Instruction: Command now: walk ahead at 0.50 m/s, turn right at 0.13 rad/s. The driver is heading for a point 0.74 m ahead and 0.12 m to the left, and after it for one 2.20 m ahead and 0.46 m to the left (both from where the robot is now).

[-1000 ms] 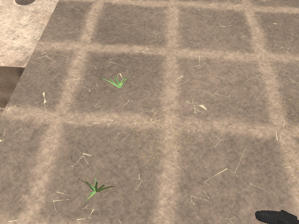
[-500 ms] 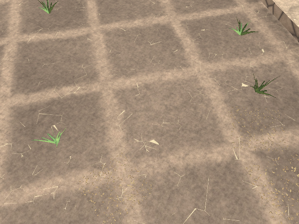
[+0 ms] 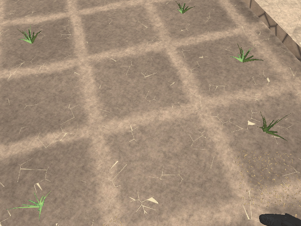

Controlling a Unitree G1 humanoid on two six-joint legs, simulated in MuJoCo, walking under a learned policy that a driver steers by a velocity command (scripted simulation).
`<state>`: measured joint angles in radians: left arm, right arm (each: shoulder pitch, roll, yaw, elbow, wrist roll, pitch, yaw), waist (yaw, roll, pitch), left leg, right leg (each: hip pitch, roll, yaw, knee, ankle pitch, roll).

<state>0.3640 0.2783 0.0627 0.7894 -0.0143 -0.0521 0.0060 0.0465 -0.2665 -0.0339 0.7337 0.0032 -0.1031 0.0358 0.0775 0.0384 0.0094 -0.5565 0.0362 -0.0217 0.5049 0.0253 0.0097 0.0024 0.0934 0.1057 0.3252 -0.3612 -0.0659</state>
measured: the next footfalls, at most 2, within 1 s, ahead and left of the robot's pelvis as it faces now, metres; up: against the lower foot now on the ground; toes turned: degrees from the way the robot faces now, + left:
left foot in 0.04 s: +0.20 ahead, +0.12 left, +0.00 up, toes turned +0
right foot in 0.56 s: +0.49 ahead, -0.13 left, +0.00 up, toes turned +0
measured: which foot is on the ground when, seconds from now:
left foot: up 0.00-0.02, down 0.04-0.58, up 0.60-1.00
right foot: down 0.00-0.06, up 0.08-0.54, down 0.56-1.00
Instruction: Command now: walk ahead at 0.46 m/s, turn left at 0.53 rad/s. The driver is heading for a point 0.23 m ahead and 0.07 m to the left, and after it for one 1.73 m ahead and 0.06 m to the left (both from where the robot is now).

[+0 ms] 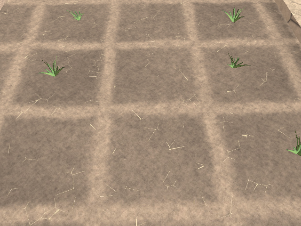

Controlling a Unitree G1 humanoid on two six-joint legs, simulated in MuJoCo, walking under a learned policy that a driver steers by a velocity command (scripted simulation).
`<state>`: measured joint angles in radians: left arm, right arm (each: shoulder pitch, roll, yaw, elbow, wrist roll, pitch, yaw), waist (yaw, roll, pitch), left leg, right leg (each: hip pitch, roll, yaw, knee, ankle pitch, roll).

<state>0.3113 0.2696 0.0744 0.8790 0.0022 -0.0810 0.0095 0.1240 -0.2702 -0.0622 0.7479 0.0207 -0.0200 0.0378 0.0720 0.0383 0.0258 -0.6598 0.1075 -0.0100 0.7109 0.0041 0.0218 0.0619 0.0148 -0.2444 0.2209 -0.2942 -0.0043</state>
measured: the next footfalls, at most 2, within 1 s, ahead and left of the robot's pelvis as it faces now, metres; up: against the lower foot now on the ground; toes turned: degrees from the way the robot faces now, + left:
left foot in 0.10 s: +0.23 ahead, +0.12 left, +0.00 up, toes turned +8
right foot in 0.56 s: +0.31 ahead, -0.10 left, +0.00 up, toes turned +12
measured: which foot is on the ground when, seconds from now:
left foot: up 0.00-0.08, down 0.10-1.00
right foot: down 0.00-0.12, up 0.14-0.54, down 0.56-1.00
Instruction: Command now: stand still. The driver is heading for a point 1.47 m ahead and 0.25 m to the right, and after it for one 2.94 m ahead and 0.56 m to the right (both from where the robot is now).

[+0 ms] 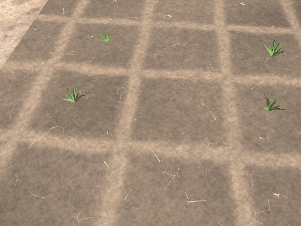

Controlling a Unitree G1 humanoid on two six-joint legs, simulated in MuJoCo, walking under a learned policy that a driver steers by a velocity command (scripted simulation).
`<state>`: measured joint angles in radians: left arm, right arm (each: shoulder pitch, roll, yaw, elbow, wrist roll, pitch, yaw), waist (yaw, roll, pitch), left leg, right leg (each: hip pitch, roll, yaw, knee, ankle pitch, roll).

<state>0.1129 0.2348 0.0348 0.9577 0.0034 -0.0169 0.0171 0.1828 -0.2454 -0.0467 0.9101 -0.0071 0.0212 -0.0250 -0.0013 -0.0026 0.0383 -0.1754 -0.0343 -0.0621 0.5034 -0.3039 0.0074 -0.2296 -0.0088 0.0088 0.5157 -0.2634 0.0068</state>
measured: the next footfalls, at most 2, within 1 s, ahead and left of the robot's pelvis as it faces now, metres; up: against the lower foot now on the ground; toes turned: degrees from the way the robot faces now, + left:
right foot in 0.70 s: +0.40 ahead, -0.12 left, +0.00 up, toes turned -2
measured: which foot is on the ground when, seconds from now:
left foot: down 0.00-0.72, up 0.74-1.00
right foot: down 0.00-0.32, up 0.34-0.68, down 0.70-1.00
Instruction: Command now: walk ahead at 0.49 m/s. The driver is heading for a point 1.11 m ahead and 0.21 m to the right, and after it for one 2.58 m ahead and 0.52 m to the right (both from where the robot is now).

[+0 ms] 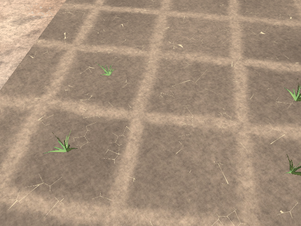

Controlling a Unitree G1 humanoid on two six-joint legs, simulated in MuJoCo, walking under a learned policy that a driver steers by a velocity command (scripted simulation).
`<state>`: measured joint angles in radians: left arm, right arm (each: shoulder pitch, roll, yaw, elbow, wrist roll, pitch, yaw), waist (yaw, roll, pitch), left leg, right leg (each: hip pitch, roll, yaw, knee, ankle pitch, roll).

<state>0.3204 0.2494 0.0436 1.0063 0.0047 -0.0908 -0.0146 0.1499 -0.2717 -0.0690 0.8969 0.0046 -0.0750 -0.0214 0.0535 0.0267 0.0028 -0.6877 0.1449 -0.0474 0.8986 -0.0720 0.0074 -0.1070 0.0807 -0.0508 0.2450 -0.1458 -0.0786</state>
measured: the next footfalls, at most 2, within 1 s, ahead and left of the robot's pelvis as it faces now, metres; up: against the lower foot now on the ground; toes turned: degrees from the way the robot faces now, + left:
left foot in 0.24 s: +0.31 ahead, +0.17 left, +0.00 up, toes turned -1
right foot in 0.76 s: +0.55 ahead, -0.13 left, +0.00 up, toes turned -24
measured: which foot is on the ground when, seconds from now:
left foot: up 0.00-0.22, down 0.24-0.78, up 0.80-1.00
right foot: down 0.00-0.26, up 0.28-0.74, down 0.76-1.00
